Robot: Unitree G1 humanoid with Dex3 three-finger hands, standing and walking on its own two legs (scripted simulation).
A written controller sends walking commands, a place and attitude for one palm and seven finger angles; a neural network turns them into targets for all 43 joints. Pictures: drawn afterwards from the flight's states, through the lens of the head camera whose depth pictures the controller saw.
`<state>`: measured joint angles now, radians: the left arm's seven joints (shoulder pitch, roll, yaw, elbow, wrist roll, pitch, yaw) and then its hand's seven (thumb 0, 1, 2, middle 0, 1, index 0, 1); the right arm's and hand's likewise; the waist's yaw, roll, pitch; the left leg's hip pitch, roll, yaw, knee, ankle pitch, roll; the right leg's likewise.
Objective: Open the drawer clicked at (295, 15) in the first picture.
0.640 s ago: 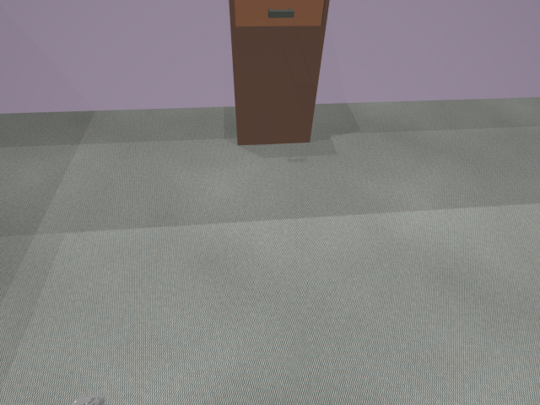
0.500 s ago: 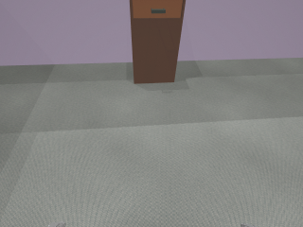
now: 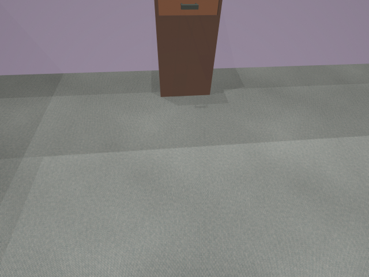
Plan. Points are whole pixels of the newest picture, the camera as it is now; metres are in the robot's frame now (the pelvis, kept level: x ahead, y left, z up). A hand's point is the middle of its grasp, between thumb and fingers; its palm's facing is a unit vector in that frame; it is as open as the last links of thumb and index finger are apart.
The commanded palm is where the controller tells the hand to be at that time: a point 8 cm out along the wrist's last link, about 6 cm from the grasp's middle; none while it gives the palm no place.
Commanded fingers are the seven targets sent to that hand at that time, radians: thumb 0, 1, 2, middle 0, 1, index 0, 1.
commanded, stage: stand and wait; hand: left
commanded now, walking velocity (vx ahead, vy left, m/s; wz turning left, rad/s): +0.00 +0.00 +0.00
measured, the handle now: (189, 5) +1.69 +0.07 -0.02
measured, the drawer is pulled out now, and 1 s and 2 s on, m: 0.00 0.00 0.00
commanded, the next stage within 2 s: look at it before walking up in 0.18 s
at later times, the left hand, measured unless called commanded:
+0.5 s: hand out of the picture +0.07 +0.24 -0.15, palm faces -0.03 -0.94 -0.33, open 7.4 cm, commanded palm none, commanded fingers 0.00 0.90 0.90 -0.20 -0.30 -0.20 -0.30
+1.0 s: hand out of the picture +0.06 +0.24 -0.16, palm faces -0.03 -0.95 -0.32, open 7.4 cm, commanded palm none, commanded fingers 0.00 0.90 0.90 -0.20 -0.30 -0.20 -0.30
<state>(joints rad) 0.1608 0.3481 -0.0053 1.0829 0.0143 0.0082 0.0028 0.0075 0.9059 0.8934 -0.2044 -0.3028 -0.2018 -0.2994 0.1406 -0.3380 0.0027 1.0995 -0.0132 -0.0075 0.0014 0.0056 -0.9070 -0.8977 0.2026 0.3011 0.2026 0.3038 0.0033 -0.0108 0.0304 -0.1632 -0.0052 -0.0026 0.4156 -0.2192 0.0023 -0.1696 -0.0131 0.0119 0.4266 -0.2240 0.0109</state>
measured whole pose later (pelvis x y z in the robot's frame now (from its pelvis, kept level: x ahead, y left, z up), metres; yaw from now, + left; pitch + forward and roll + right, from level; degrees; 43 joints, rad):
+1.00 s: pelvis +0.01 +0.00 +0.00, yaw -1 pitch -2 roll +0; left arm 0.17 0.33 -0.01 1.09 0.02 0.01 0.01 0.01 0.91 0.89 -0.20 -0.30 -0.20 -0.30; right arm 0.13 -0.32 0.01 1.11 -0.02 0.00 0.00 0.00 -0.91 -0.90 0.20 0.30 0.20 0.30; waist 0.01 -0.01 0.01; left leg -0.15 0.01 0.01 0.40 -0.22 -0.01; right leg -0.16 0.00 0.02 0.40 -0.22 0.00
